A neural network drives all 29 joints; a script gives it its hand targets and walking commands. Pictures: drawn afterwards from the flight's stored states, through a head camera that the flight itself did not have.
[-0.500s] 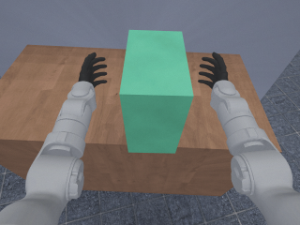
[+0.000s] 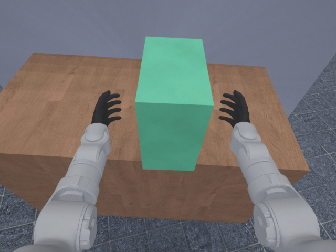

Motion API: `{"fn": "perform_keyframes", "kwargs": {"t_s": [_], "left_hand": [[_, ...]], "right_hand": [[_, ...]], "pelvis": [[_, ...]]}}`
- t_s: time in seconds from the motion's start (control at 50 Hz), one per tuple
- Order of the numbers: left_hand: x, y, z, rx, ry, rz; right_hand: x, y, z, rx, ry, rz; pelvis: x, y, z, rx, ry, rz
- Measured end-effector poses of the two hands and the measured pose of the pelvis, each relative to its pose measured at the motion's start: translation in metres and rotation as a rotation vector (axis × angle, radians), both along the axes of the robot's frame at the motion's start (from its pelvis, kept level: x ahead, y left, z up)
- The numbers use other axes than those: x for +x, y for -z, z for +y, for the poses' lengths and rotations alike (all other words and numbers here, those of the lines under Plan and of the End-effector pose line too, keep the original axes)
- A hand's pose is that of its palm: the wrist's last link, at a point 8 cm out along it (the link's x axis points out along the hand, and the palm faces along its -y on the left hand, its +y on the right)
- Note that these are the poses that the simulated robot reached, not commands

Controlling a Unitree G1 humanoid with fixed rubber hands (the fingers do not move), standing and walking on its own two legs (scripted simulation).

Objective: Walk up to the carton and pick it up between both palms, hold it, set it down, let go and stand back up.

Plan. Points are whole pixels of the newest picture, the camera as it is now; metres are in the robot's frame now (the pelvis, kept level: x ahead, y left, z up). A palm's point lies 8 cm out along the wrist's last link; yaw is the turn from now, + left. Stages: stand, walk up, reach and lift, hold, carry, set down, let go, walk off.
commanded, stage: set down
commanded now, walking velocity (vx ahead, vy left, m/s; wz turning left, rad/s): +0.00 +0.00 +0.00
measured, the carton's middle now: (171, 107) +0.52 -0.01 +0.02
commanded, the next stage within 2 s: let go in 1.86 s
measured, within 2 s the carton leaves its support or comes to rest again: neither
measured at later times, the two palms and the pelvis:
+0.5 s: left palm (101, 159) +0.35 +0.18 +0.00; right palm (237, 157) +0.34 -0.17 +0.02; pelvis +0.01 +0.01 +0.00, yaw -1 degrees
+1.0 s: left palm (97, 189) +0.29 +0.19 -0.04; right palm (244, 188) +0.28 -0.19 -0.03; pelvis +0.03 +0.01 +0.00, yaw -3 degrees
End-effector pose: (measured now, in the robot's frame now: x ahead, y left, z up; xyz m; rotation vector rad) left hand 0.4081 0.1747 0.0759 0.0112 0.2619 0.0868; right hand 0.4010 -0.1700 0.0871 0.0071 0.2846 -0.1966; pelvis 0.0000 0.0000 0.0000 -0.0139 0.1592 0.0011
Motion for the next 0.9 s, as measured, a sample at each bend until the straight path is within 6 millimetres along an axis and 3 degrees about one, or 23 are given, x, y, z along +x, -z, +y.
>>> {"fn": "perform_keyframes", "kwargs": {"t_s": [0.68, 0.9], "left_hand": [[-0.086, 0.098, 0.004, 0.004, -0.007, 0.004], [-0.113, 0.121, 0.009, 0.019, 0.002, 0.089]], "right_hand": [[-0.079, 0.092, -0.003, -0.020, -0.029, 0.017], [-0.109, 0.117, -0.011, -0.036, -0.040, 0.094]], "pelvis": [[0.016, 0.001, 0.012, -0.002, 0.032, 0.018], [0.023, 0.001, 0.014, 0.001, 0.053, 0.009]]}}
